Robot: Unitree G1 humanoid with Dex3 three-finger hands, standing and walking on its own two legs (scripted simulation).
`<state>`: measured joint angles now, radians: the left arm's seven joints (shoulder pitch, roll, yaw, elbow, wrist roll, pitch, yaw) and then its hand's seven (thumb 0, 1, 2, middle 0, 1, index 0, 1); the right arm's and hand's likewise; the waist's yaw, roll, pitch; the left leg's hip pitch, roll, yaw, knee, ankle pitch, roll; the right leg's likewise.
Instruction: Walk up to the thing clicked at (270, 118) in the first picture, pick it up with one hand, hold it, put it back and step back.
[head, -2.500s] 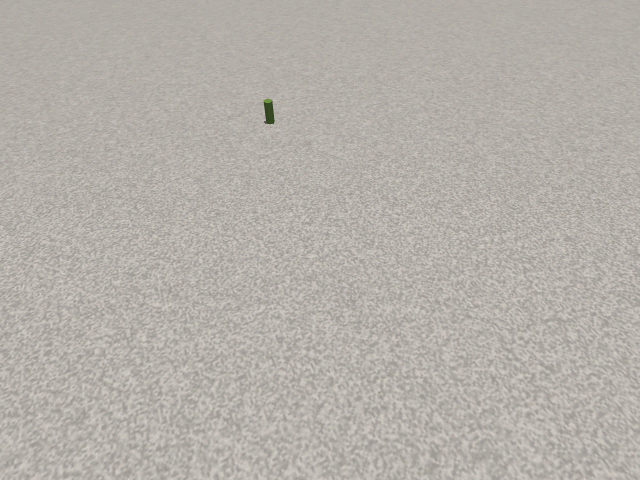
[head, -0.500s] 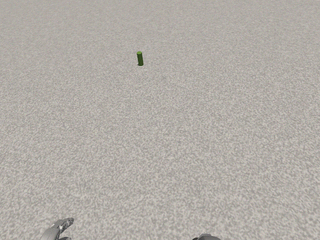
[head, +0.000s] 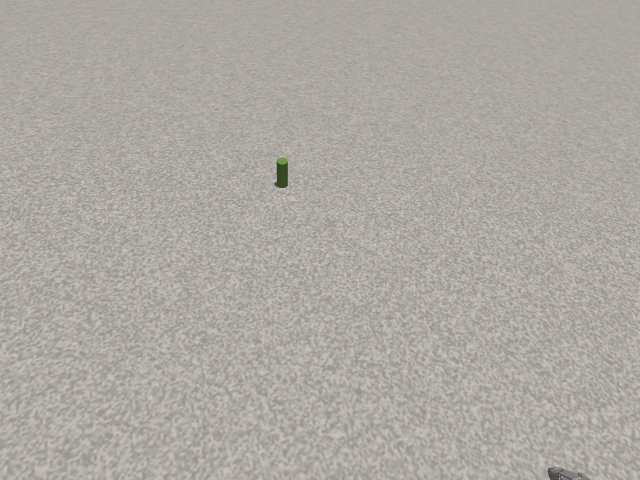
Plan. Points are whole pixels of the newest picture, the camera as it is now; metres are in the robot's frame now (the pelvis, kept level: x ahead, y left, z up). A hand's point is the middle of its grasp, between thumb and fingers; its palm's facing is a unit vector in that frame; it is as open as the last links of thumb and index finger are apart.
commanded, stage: walk up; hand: left
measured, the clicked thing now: (282, 173) +1.54 +0.16 -0.69
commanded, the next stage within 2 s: none
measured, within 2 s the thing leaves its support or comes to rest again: neither
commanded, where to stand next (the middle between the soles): +1.19 -0.05 m, yaw +2 degrees
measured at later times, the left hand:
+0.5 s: hand (214, 305) +0.43 +0.20 -0.10, palm faces -0.05 -0.93 -0.36, open 7.4 cm
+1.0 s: hand (204, 268) +0.54 +0.24 -0.15, palm faces -0.02 -0.95 -0.31, open 7.4 cm
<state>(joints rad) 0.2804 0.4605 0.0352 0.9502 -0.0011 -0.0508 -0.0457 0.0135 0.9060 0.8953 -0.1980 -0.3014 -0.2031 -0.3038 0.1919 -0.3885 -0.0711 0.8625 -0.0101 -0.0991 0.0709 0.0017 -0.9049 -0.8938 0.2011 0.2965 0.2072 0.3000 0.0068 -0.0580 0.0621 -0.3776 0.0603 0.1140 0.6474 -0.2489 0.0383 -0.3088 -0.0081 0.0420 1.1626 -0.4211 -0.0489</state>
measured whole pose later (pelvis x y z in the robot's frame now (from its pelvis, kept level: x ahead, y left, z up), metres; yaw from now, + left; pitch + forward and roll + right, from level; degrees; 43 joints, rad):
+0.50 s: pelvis +0.29 -0.06 +0.01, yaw -1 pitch -2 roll +2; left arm 0.14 0.37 0.04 0.85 0.00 -0.08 -0.07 0.01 0.90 0.89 -0.20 -0.30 -0.21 -0.30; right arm 0.32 -0.41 -0.04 0.92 0.01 -0.06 0.03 0.01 -0.91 -0.89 0.20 0.30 0.21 0.30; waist -0.01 0.02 0.09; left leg -0.25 0.02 0.01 1.14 -0.43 0.03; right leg -0.33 -0.03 -0.08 0.58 -0.22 -0.05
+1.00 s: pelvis +0.53 -0.02 +0.01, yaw +2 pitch -2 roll -1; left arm 0.33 0.41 0.03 0.90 0.00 -0.04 -0.04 0.01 0.90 0.90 -0.20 -0.30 -0.20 -0.30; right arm 0.22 -0.37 -0.06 0.83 -0.01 -0.09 0.06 0.00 -0.90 -0.89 0.20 0.30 0.21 0.30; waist 0.01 -0.03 0.11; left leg -0.32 0.03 0.06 0.56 -0.21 0.04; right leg -0.30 0.01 0.01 1.11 -0.45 -0.04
